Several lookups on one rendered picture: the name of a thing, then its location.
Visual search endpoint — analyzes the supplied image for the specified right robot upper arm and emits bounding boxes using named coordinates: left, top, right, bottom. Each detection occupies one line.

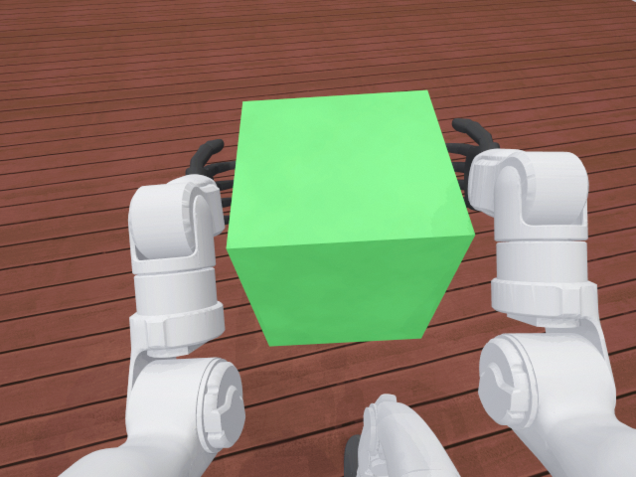
left=478, top=333, right=636, bottom=477

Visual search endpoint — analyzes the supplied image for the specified right robot thigh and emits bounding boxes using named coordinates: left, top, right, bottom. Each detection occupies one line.
left=364, top=401, right=461, bottom=477

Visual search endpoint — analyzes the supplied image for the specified robot left forearm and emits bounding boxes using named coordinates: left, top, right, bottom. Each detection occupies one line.
left=125, top=174, right=225, bottom=435

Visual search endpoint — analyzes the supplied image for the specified robot right shin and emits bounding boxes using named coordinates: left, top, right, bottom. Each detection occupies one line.
left=356, top=395, right=397, bottom=477

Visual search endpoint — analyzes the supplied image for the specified robot right forearm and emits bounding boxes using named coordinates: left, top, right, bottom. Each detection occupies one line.
left=468, top=149, right=616, bottom=404

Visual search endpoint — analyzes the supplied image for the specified left robot upper arm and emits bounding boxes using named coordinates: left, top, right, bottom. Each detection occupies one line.
left=58, top=358, right=245, bottom=477

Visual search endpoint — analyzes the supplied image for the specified carton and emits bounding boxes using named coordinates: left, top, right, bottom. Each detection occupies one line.
left=227, top=90, right=475, bottom=347

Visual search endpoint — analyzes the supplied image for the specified right robot hand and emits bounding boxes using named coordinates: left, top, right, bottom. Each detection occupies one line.
left=445, top=118, right=500, bottom=211

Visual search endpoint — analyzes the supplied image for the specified left robot hand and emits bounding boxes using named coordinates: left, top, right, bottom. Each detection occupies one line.
left=186, top=139, right=237, bottom=225

